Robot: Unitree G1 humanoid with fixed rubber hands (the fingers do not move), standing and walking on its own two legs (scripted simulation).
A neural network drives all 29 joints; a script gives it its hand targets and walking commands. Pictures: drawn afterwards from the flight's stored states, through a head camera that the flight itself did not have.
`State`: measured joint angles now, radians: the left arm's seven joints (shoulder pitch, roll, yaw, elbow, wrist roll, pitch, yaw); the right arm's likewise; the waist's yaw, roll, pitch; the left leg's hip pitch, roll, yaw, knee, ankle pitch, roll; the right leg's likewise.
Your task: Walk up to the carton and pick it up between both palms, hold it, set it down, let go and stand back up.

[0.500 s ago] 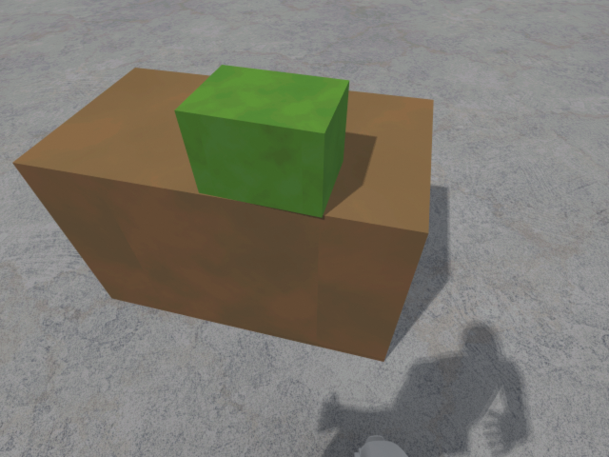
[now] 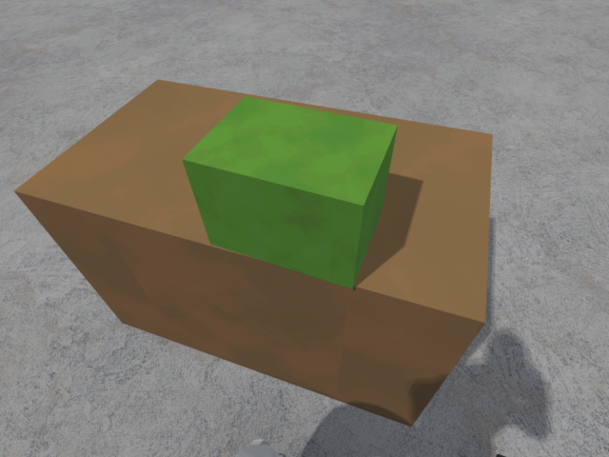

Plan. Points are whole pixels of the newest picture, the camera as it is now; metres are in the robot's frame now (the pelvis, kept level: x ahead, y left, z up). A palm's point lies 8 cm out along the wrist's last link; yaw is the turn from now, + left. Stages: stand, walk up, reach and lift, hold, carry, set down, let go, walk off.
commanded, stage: walk up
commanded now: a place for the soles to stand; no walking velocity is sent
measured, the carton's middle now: (296, 189) +0.59 +0.07 +0.00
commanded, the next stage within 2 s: none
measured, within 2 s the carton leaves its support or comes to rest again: neither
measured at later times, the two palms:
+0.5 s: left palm (163, 365) +0.29 +0.27 -0.10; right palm out of the picture +0.15 -0.24 -0.12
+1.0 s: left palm (181, 334) +0.34 +0.26 -0.11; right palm (485, 357) +0.31 -0.24 -0.10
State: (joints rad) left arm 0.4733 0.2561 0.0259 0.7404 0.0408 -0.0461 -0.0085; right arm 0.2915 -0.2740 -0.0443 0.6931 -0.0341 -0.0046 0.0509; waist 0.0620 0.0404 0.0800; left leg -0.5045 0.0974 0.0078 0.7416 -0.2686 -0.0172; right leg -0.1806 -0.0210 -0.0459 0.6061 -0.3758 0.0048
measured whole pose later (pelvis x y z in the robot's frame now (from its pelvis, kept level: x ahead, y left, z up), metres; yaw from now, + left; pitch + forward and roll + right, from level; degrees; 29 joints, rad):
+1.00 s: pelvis +0.23 +0.01 +0.00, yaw -2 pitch -2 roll +0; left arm 0.20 0.27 0.00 0.71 -0.01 0.03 -0.01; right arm 0.25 -0.26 0.01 0.70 0.01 0.02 0.02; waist 0.01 -0.03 0.11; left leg -0.27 0.03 -0.02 0.64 -0.34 -0.03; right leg -0.35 -0.04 -0.05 0.62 -0.25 0.01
